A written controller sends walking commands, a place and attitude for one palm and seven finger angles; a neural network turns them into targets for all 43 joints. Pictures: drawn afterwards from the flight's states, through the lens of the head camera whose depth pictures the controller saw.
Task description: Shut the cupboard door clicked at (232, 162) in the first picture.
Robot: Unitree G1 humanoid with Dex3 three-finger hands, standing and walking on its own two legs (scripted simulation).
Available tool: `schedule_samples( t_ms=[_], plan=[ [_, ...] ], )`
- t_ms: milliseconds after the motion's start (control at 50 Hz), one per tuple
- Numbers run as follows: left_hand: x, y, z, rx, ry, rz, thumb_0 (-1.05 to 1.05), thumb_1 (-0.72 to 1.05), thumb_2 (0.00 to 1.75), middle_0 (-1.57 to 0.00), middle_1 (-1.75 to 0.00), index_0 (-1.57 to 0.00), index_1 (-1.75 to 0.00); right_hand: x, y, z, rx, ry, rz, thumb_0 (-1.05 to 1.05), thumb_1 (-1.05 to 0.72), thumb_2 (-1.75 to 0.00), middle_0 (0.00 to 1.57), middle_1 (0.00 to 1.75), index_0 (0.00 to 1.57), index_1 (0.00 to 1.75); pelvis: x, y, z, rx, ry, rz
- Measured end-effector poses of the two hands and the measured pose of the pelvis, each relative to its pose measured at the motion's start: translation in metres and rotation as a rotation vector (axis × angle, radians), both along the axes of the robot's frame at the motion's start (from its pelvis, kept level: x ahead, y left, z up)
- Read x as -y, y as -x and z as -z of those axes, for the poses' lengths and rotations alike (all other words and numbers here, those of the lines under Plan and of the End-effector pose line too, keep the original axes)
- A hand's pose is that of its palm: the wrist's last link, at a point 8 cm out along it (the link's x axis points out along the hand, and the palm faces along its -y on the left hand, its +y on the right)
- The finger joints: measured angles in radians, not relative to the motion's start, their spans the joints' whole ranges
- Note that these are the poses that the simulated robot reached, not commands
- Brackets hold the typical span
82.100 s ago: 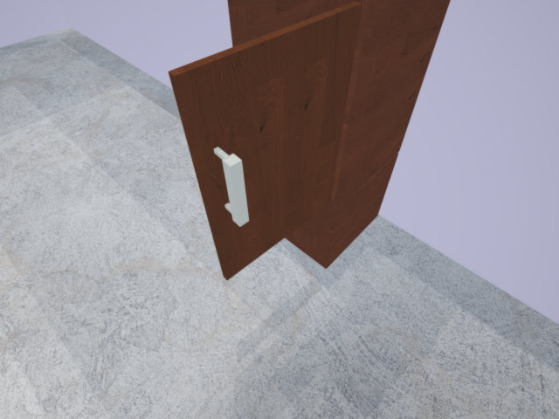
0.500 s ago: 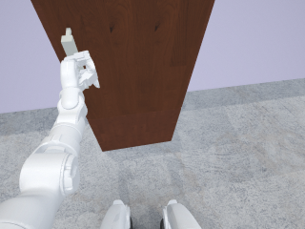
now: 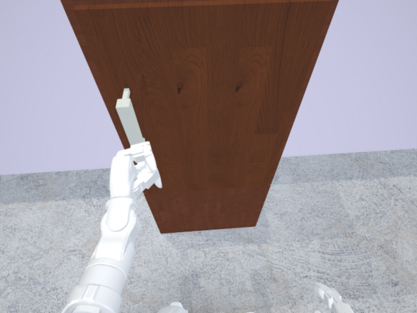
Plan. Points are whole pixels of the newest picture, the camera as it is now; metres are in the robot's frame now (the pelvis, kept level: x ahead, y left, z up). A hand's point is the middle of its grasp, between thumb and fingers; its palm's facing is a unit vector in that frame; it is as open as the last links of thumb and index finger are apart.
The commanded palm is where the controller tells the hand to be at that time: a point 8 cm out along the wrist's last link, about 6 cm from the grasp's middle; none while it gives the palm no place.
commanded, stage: draw the hand back to the body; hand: left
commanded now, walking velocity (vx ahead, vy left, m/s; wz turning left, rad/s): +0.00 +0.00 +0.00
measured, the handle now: (134, 126) +0.49 +0.19 +0.06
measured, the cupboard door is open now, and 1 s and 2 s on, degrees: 0 0 0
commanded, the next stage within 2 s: step back with the hand held close in 1.64 s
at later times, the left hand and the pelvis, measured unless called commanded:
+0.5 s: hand (120, 191) +0.29 +0.15 +0.13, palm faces +0.10 -0.99 -0.05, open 3.1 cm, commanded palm +0.25 +0.21 +0.13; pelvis +0.01 -0.02 +0.02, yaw +2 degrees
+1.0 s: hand (31, 212) +0.23 +0.23 +0.18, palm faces +0.35 -0.88 -0.33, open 4.1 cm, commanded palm +0.18 +0.28 +0.20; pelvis +0.01 +0.00 +0.05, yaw +1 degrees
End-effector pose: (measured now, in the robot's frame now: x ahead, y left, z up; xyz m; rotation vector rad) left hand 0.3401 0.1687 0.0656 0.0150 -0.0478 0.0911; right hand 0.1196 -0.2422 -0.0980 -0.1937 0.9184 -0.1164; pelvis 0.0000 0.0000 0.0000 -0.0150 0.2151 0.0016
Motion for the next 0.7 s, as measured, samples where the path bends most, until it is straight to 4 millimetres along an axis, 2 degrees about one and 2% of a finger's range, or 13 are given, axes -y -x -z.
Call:
schedule_samples(
  t_ms=[100, 200, 380, 580, 700],
  plan=[
    [0.002, 0.006, -0.005, 0.009, -0.002, 0.004, 0.02, 0.9, 0.9, -1.3, -1.5, -1.3, -1.5, -0.002, -0.034, -0.006, 0.067, -0.004, -0.04, 0.01, -0.9, -0.9, 0.2, 0.3, 0.21, 0.3, 0.005, -0.004, 0.0, 0.01, -0.003, -0.013],
    [-0.001, 0.022, -0.024, 0.034, -0.016, 0.011, 0.02, 0.9, 0.9, -1.3, -1.5, -1.3, -1.5, -0.004, -0.05, -0.015, 0.112, -0.034, -0.041, 0.01, -0.9, -0.9, 0.2, 0.3, 0.21, 0.3, 0.011, -0.01, -0.006, 0.036, -0.012, -0.008],
    [-0.026, 0.058, -0.049, 0.009, -0.032, -0.028, 0.02, 0.9, 0.9, -1.3, -1.5, -1.3, -1.5, -0.003, -0.048, -0.027, 0.137, -0.05, -0.05, 0.01, -0.9, -0.9, 0.2, 0.3, 0.21, 0.3, 0.019, -0.01, -0.019, 0.104, -0.019, -0.021],
    [-0.04, 0.091, -0.074, 0.028, -0.036, -0.015, 0.02, 0.9, 0.9, -1.28, -1.47, -1.28, -1.48, 0.006, -0.044, -0.041, 0.208, -0.028, -0.035, 0.01, -0.9, -0.9, 0.2, 0.3, 0.21, 0.3, 0.02, -0.003, -0.027, 0.16, -0.021, -0.022],
    [-0.057, 0.11, -0.091, -0.027, -0.233, -0.103, 0.02, 0.89, 0.9, -1.18, -1.36, -1.18, -1.37, 0.003, -0.046, -0.054, 0.218, -0.007, -0.017, 0.01, -0.9, -0.9, 0.2, 0.3, 0.2, 0.3, 0.017, -0.001, -0.038, 0.211, -0.022, -0.019]
  ],
)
